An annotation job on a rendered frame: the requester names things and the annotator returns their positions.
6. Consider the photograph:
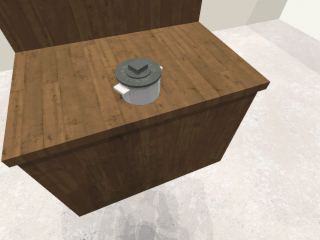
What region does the table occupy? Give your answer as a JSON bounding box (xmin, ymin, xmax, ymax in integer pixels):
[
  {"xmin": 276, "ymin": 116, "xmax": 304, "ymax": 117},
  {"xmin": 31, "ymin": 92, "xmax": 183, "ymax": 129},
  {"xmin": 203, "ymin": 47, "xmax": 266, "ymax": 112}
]
[{"xmin": 0, "ymin": 0, "xmax": 270, "ymax": 217}]

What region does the pot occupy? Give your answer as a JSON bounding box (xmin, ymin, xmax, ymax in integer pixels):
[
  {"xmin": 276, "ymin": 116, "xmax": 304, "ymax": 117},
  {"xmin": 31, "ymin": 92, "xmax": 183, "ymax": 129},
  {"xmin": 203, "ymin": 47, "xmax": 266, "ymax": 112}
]
[{"xmin": 113, "ymin": 66, "xmax": 163, "ymax": 106}]

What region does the knob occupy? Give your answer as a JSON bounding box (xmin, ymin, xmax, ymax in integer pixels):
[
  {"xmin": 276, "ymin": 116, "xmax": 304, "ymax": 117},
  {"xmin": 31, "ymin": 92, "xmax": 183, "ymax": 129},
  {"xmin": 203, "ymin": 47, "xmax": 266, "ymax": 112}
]
[{"xmin": 128, "ymin": 59, "xmax": 148, "ymax": 74}]

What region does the lid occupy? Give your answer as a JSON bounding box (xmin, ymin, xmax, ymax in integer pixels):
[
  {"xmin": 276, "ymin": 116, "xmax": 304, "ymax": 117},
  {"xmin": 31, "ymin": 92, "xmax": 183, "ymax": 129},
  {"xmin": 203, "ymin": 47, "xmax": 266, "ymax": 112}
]
[{"xmin": 115, "ymin": 58, "xmax": 162, "ymax": 88}]

